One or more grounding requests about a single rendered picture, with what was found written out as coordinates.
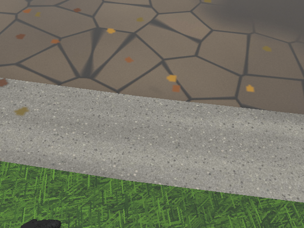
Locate robot left hand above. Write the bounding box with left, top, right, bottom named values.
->
left=21, top=218, right=62, bottom=228

